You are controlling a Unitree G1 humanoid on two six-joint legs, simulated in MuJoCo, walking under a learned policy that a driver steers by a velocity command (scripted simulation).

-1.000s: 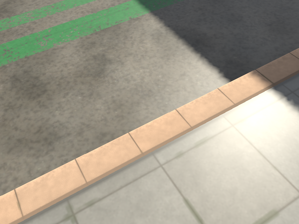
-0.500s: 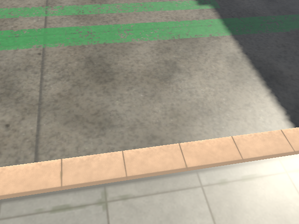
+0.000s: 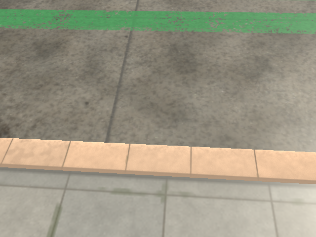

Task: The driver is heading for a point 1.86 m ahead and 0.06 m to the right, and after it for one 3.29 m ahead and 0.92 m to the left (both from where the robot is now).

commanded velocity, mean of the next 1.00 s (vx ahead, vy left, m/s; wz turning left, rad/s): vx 0.36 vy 0.00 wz -0.01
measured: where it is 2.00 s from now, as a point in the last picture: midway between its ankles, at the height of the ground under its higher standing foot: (176, 150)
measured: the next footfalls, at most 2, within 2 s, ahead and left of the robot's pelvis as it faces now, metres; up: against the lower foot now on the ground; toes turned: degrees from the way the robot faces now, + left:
left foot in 0.44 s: +0.10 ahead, +0.13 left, +0.00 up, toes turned +9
right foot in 0.94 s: +0.43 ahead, -0.01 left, +0.00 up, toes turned -7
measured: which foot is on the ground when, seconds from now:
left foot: down 0.00-0.00, up 0.02-0.42, down 0.44-0.92, up 0.94-1.00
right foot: down 0.00-0.44, up 0.46-0.92, down 0.94-1.00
